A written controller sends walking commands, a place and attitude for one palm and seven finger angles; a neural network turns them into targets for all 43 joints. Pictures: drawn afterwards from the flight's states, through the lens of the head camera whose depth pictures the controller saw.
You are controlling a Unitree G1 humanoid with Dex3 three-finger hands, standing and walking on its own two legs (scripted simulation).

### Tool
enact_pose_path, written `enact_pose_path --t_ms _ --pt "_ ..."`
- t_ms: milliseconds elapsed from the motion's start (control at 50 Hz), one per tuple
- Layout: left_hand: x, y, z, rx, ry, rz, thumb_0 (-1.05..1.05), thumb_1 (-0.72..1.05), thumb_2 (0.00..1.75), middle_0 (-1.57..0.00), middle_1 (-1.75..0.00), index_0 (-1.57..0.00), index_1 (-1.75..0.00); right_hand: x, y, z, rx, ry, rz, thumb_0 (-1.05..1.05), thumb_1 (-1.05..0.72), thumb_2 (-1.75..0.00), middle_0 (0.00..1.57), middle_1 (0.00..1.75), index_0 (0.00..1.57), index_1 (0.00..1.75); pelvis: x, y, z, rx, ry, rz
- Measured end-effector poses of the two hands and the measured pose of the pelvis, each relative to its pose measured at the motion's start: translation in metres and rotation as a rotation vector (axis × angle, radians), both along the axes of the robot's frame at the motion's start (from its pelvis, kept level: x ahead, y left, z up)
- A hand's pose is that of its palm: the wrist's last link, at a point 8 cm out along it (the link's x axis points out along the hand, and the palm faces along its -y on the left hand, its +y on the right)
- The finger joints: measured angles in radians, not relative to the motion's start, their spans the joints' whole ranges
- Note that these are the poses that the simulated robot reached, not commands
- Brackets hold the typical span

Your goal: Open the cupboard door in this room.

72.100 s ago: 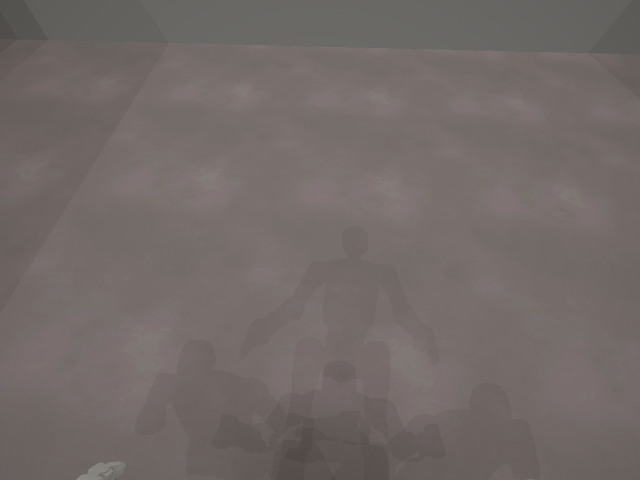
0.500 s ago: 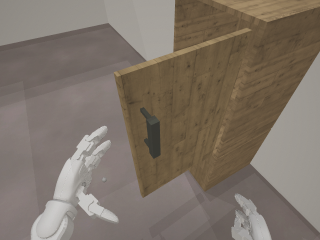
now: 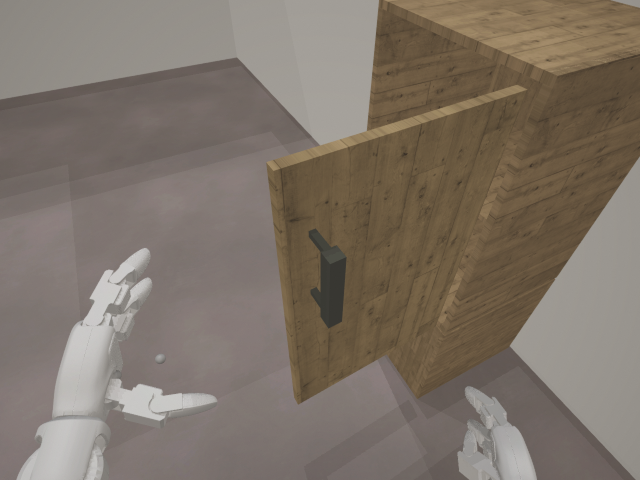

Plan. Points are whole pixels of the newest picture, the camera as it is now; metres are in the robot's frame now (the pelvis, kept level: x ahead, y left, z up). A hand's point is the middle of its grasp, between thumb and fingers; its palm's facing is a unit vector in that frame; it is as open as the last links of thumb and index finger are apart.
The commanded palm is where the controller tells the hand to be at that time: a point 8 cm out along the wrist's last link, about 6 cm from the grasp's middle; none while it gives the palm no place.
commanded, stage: draw the hand back to the body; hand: left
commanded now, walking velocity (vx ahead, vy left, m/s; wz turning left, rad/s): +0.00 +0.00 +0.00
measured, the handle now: (324, 279) +0.35 +0.04 +0.08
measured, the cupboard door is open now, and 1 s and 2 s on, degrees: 93 93 93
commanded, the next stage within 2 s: step back with the hand held close in 0.88 s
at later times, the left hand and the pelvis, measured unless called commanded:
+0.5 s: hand (91, 324) +0.21 +0.25 +0.16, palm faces +0.42 -0.81 -0.41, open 9.1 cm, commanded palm +0.16 +0.29 +0.18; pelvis +0.02 -0.01 +0.01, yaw -1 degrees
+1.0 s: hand (96, 326) +0.21 +0.25 +0.16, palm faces +0.43 -0.81 -0.40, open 7.4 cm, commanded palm +0.16 +0.28 +0.18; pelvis +0.02 -0.01 +0.01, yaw -1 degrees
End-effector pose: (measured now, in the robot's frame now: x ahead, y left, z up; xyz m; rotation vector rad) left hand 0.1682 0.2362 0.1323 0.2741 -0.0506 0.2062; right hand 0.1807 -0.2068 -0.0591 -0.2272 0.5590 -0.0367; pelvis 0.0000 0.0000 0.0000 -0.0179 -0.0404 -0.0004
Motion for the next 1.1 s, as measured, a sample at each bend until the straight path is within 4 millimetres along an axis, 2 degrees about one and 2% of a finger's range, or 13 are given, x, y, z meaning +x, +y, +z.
enact_pose_path --t_ms 220,460,620,780,1000,1100 --pt "0.0 0.028 0.019 0.108 -0.011 0.131 -0.01 0.11 0.57 -0.17 -0.3 -0.18 -0.3 -0.003 -0.001 -0.01 0.005 0.096 -0.007 0.01 -0.91 -0.9 0.21 0.3 0.2 0.3 0.008 0.0 0.009 0.006 -0.022 -0.008" --pt "0.0 0.046 0.041 0.179 -0.059 0.203 0.0 0.53 0.74 -0.19 -0.3 -0.2 -0.3 0.011 -0.018 -0.006 -0.003 0.096 -0.038 0.01 -0.91 -0.9 0.21 0.3 0.2 0.3 0.017 -0.006 0.011 0.007 -0.03 -0.015" --pt "-0.002 0.053 0.046 0.189 -0.073 0.254 0.01 0.78 0.85 -0.2 -0.3 -0.21 -0.3 0.016 -0.025 -0.005 -0.006 0.093 -0.04 0.01 -0.91 -0.9 0.2 0.3 0.2 0.3 0.018 -0.01 0.012 0.007 -0.032 -0.014" --pt "0.0 0.044 0.042 0.173 -0.062 0.231 0.01 0.87 0.89 -0.21 -0.3 -0.21 -0.3 0.014 -0.027 -0.006 -0.004 0.1 -0.041 0.01 -0.91 -0.9 0.2 0.3 0.2 0.3 0.018 -0.013 0.012 0.007 -0.034 -0.014" --pt "-0.002 0.045 0.042 0.174 -0.06 0.232 0.01 0.89 0.9 -0.21 -0.3 -0.21 -0.3 0.007 -0.028 -0.008 0.001 0.11 -0.048 0.01 -0.91 -0.9 0.21 0.3 0.2 0.3 0.015 -0.015 0.013 0.005 -0.039 -0.017" --pt "-0.001 0.051 0.052 0.227 -0.097 0.216 0.01 0.89 0.9 -0.21 -0.3 -0.21 -0.3 0.003 -0.03 -0.006 -0.007 0.126 -0.06 0.01 -0.91 -0.9 0.21 0.3 0.2 0.3 0.011 -0.014 0.013 -0.004 -0.008 -0.01"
